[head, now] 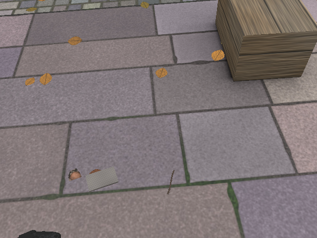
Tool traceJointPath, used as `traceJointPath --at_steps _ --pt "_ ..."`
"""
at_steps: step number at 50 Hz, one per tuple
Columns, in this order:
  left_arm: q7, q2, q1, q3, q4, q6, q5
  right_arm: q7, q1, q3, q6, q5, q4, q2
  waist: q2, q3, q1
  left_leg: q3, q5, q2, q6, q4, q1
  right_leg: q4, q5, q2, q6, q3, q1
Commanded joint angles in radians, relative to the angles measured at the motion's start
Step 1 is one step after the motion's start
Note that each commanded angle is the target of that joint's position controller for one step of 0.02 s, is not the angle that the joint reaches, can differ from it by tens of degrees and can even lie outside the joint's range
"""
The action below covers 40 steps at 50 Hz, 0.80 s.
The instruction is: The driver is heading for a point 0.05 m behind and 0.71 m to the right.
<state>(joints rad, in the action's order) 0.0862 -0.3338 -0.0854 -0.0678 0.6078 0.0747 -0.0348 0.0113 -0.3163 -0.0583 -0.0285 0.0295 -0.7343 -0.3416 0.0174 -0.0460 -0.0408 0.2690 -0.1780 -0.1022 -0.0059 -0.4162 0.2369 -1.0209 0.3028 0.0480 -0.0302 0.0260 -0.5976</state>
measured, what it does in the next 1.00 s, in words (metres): walks ahead, turning right: right foot, then left foot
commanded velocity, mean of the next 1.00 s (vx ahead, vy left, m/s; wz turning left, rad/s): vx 0.73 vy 0.00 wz -0.61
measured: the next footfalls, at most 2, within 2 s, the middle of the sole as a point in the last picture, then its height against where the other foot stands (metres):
right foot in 0.20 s outside the picture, level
left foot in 0.60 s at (199, 206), level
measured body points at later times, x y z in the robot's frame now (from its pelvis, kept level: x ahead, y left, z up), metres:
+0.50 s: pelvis +0.28 -0.12 -0.01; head +0.31 -0.15 +0.44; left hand +0.35 +0.15 -0.13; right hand +0.39 -0.43 -0.09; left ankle +0.50 -0.06 -0.70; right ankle +0.08 -0.12 -0.74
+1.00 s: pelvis +0.62 -0.30 -0.02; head +0.64 -0.33 +0.43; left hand +0.92 -0.22 -0.11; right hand +0.47 -0.51 -0.16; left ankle +0.56 -0.13 -0.74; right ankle +0.73 -0.44 -0.74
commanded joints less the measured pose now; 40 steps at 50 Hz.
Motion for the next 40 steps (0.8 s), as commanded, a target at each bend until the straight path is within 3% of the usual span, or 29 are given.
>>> traceJointPath --at_steps 1,6,8,9,10,11,12,13,15,17,19,21,23,25,27,28,29,30,31,32,33,34,35,36,38,40 --pt "0.018 -0.059 0.053 -0.007 -0.092 -0.014 0.005 -0.002 0.033 -0.051 -0.017 0.000 0.074 -0.169 0.096 0.065 0.025 -0.227 -0.442 -0.291 -0.091 0.301 -0.043 0.071 -0.006 0.028 -0.014 0.015 0.017" --pt "0.030 -0.057 0.137 0.003 -0.114 -0.028 0.007 -0.009 -0.009 -0.062 0.008 0.007 0.051 -0.196 0.101 0.000 -0.016 -0.088 -0.446 -0.290 -0.051 0.264 -0.109 0.272 0.105 0.010 -0.050 0.111 0.107" --pt "0.020 -0.057 0.081 0.004 -0.091 -0.033 0.003 -0.018 -0.001 -0.061 0.023 0.003 0.045 -0.197 0.087 -0.011 0.012 -0.028 -0.400 -0.285 -0.044 0.179 -0.091 0.359 0.106 -0.024 -0.078 0.162 0.220" --pt "0.006 -0.060 -0.036 -0.003 -0.044 -0.039 0.002 -0.022 0.019 -0.058 0.027 -0.005 0.046 -0.190 0.036 0.014 0.079 0.038 -0.257 -0.250 -0.031 0.019 -0.030 0.420 0.080 -0.070 -0.096 0.178 0.375" --pt "-0.020 -0.114 -0.287 -0.033 0.058 -0.049 0.005 -0.025 0.032 -0.048 0.029 -0.001 0.053 -0.161 -0.114 0.100 0.194 0.107 0.002 -0.174 -0.008 -0.364 0.084 0.474 0.161 -0.118 -0.135 0.102 0.623" --pt "-0.043 -0.217 -0.369 -0.052 0.081 -0.055 0.018 -0.034 0.101 -0.012 0.027 0.010 0.126 -0.044 -0.375 0.049 0.213 0.077 -0.369 -0.059 0.046 -0.746 0.496 0.621 0.342 0.104 -0.224 -0.352 0.778" --pt "-0.063 -0.281 -0.342 -0.060 0.027 -0.063 0.037 -0.039 0.265 -0.009 0.015 0.037 0.240 -0.059 -0.359 0.030 0.226 -0.168 -0.443 0.067 0.086 -0.887 0.821 0.790 0.376 0.193 -0.306 -0.767 0.809" --pt "-0.077 -0.244 -0.345 -0.053 0.039 -0.068 0.025 -0.043 0.308 -0.012 0.000 0.039 0.262 -0.089 -0.217 0.001 0.216 -0.255 -0.368 0.017 0.080 -0.914 0.891 0.795 0.252 0.243 -0.325 -0.734 0.836" --pt "-0.090 -0.189 -0.306 -0.040 0.043 -0.083 0.010 -0.049 0.203 -0.009 -0.022 0.033 0.203 -0.114 -0.132 0.000 0.122 -0.269 -0.254 -0.031 0.069 -0.803 0.756 0.779 0.158 0.182 -0.303 -0.564 0.728" --pt "-0.089 -0.149 -0.246 -0.021 0.035 -0.108 0.018 -0.056 0.175 -0.012 -0.008 0.040 0.175 -0.130 -0.105 -0.022 0.067 -0.276 -0.180 -0.032 0.078 -0.711 0.627 0.836 0.112 0.112 -0.287 -0.498 0.598" --pt "-0.083 -0.129 -0.248 -0.015 0.059 -0.133 0.020 -0.061 0.225 -0.003 0.008 0.027 0.182 -0.104 -0.070 -0.055 0.052 -0.248 -0.095 -0.014 0.086 -0.604 0.585 0.885 -0.023 0.077 -0.286 -0.433 0.537" --pt "-0.081 -0.123 -0.253 -0.016 0.084 -0.154 0.021 -0.069 0.287 0.015 0.004 0.013 0.191 -0.059 -0.037 -0.067 0.051 -0.231 0.021 0.008 0.080 -0.437 0.499 0.890 -0.189 0.034 -0.263 -0.350 0.496" --pt "-0.083 -0.136 -0.281 -0.020 0.117 -0.171 0.034 -0.075 0.341 0.032 -0.003 0.000 0.202 -0.019 -0.050 -0.055 0.072 -0.217 0.150 0.034 0.053 -0.273 0.359 0.914 -0.353 0.042 -0.239 -0.309 0.474" --pt "-0.082 -0.151 -0.302 -0.021 0.151 -0.180 0.045 -0.070 0.353 0.027 -0.005 -0.009 0.202 -0.027 -0.054 -0.045 0.075 -0.214 0.230 0.052 0.007 -0.199 0.257 0.929 -0.492 0.087 -0.216 -0.304 0.512" --pt "-0.082 -0.179 -0.311 -0.024 0.177 -0.181 0.038 -0.051 0.278 0.009 -0.004 -0.008 0.176 -0.065 -0.060 0.019 0.043 -0.188 0.154 0.112 -0.038 -0.179 0.128 0.811 -0.854 0.090 -0.177 -0.264 0.601" --pt "-0.083 -0.196 -0.321 -0.028 0.191 -0.175 0.024 -0.036 0.168 -0.006 -0.004 -0.011 0.145 -0.091 -0.069 0.090 -0.008 -0.177 0.073 0.150 -0.055 -0.197 0.017 0.662 -1.039 0.087 -0.160 -0.249 0.635" --pt "-0.086 -0.205 -0.295 -0.032 0.199 -0.165 0.007 -0.017 -0.038 -0.022 -0.004 -0.013 0.089 -0.109 -0.065 0.176 -0.120 -0.160 0.011 0.163 -0.069 -0.188 -0.194 0.418 -1.090 0.067 -0.142 -0.219 0.570" --pt "-0.087 -0.164 -0.266 -0.021 0.200 -0.167 -0.008 0.006 -0.252 -0.044 -0.002 -0.003 0.030 -0.155 -0.041 0.251 -0.220 -0.238 -0.117 0.075 -0.083 -0.224 -0.447 0.108 -0.918 0.016 -0.129 -0.200 0.375" --pt "-0.081 -0.012 -0.317 0.016 0.152 -0.175 0.019 0.012 -0.334 -0.071 -0.011 0.032 0.009 -0.268 0.273 0.329 -0.180 -0.715 -0.601 -0.178 -0.167 -0.058 -0.596 -0.365 -0.221 -0.159 -0.087 -0.143 0.080" --pt "-0.072 -0.002 -0.368 0.030 0.144 -0.189 0.024 -0.012 -0.216 -0.058 -0.016 0.021 0.013 -0.224 0.360 0.329 -0.071 -1.185 -0.708 -0.254 -0.197 0.201 -0.553 -0.439 0.099 -0.212 -0.112 -0.242 -0.065" --pt "-0.077 -0.053 -0.311 0.023 0.160 -0.180 0.018 -0.020 -0.063 -0.047 -0.018 0.012 0.041 -0.134 0.202 0.147 -0.021 -1.058 -0.629 -0.264 -0.226 0.201 -0.394 -0.453 0.022 -0.123 -0.111 -0.201 -0.104" --pt "-0.074 -0.068 -0.247 0.026 0.165 -0.174 0.005 -0.025 -0.018 -0.034 -0.027 0.006 0.041 -0.069 0.022 0.070 -0.012 -0.894 -0.348 -0.240 -0.242 0.172 -0.247 -0.407 -0.036 -0.082 -0.100 -0.179 -0.060" --pt "-0.071 -0.052 -0.207 0.028 0.161 -0.166 -0.004 -0.026 -0.005 -0.025 -0.037 0.010 0.025 -0.047 -0.031 0.034 0.006 -0.766 -0.114 -0.203 -0.236 0.150 -0.157 -0.354 -0.018 -0.064 -0.088 -0.172 -0.030" --pt "-0.069 -0.029 -0.208 0.034 0.153 -0.156 -0.012 -0.027 -0.007 -0.010 -0.048 0.007 0.000 -0.024 -0.029 0.009 0.038 -0.659 0.133 -0.179 -0.229 0.151 -0.074 -0.313 0.009 -0.056 -0.071 -0.174 0.011" --pt "-0.066 -0.001 -0.208 0.043 0.152 -0.138 -0.012 -0.036 -0.044 0.001 -0.076 -0.008 -0.052 -0.019 0.018 -0.005 0.059 -0.524 0.565 -0.178 -0.232 0.156 -0.021 -0.209 0.054 -0.060 -0.038 -0.164 0.042" --pt "-0.061 0.007 -0.146 0.051 0.123 -0.134 -0.008 -0.042 -0.027 0.001 -0.089 -0.016 -0.075 -0.043 0.052 -0.014 0.077 -0.375 0.744 -0.130 -0.207 0.188 -0.010 -0.023 -0.025 -0.064 -0.019 -0.122 0.040"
